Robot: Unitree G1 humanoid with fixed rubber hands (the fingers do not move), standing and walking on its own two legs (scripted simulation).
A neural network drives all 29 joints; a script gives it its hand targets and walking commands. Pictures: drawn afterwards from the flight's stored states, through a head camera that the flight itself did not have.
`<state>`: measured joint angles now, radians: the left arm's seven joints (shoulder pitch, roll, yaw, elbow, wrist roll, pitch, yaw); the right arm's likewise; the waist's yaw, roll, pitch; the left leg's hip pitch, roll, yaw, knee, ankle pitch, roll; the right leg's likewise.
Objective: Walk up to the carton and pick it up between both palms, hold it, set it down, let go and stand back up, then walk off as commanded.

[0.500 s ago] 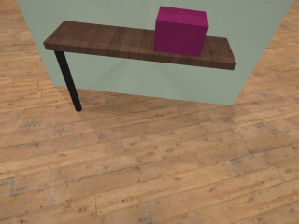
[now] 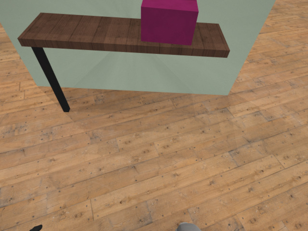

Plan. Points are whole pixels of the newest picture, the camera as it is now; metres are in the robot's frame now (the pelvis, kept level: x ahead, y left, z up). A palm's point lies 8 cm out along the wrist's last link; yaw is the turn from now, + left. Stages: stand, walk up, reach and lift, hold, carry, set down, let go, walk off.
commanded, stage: walk off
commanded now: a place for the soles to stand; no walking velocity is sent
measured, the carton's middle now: (168, 18) +1.17 -0.07 -0.01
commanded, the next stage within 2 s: stand in 0.18 s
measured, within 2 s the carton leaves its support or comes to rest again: neither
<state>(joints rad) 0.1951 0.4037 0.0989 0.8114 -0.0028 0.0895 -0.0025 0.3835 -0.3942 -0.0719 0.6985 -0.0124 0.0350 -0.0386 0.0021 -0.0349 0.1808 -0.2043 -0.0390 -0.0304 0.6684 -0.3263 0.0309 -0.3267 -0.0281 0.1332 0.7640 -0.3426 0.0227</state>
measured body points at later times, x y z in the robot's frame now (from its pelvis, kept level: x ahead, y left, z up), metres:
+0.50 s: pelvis +0.03 -0.03 +0.02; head +0.05 -0.04 +0.47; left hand +0.17 +0.26 -0.08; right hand +0.15 -0.34 -0.08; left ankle +0.01 +0.11 -0.72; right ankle +0.04 -0.15 -0.72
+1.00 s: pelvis +0.02 -0.05 +0.03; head +0.03 -0.05 +0.48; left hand +0.12 +0.22 -0.11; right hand +0.08 -0.34 -0.12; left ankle +0.01 +0.11 -0.72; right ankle +0.04 -0.15 -0.72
